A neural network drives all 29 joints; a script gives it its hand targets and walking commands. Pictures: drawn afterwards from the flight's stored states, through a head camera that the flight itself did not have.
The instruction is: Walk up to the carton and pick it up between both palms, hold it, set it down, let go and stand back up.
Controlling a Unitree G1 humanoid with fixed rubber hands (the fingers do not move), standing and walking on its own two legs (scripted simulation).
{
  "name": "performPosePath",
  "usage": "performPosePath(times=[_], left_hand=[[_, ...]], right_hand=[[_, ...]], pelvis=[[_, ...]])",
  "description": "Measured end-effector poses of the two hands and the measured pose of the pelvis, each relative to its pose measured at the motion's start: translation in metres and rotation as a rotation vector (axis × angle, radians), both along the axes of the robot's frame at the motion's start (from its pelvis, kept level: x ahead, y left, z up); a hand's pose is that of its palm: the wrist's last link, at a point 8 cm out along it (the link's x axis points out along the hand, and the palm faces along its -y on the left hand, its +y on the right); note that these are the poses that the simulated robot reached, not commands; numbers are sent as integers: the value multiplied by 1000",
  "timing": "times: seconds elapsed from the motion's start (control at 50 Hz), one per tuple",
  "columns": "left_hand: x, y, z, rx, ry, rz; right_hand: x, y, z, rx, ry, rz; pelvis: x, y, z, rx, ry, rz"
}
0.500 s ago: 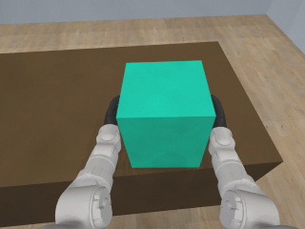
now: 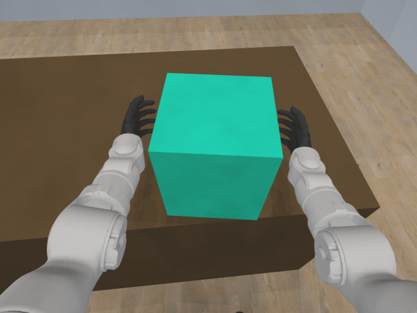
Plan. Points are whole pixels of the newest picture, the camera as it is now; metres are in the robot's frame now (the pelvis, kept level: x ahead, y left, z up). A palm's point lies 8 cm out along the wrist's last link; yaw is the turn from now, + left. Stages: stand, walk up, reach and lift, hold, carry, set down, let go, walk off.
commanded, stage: set down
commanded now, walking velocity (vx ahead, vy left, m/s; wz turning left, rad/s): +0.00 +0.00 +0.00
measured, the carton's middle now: (215, 151) +0.43 -0.02 +0.03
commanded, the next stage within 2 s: none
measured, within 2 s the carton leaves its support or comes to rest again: neither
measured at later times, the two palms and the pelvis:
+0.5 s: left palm (119, 108) +0.44 +0.15 +0.16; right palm (335, 119) +0.41 -0.23 +0.14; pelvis -0.03 -0.03 +0.00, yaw +2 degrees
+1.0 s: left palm (108, 140) +0.39 +0.18 +0.12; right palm (330, 145) +0.37 -0.22 +0.12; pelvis -0.02 -0.03 +0.01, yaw +3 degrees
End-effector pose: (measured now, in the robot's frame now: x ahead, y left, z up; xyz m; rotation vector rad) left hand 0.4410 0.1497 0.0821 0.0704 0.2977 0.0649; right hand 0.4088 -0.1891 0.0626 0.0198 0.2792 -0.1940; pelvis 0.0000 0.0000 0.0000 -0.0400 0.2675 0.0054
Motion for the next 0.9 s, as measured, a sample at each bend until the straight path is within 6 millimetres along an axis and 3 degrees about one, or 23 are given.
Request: performPosePath(times=[0.16, 0.3, 0.48, 0.66, 0.78, 0.9], left_hand=[[-10, 13, 7, -19, 2, 21], [-12, 16, 30, -30, -22, 25], [-5, 5, 71, -31, -30, 9], [-4, 8, 95, -34, -4, 27], [-10, 17, 97, -32, -2, 26], [-28, 22, 74, -28, 8, 0]], right_hand=[[0, -32, 26, -11, -13, -28], [-3, -49, 47, 20, -24, -18], [-1, -46, 72, 24, -20, 1], [3, -38, 98, 28, -15, -13], [-2, -36, 106, 21, -6, -23], [-20, -32, 87, 28, 11, -29]], pelvis=[[-10, -5, -3, 4, -8, 10], [-20, -13, -2, 22, -15, 13], [-29, -25, 0, 50, -16, 15], [-29, -33, 5, 56, -38, 22], [-26, -36, 10, 54, -96, 32], [-22, -35, 14, 48, -189, 39]])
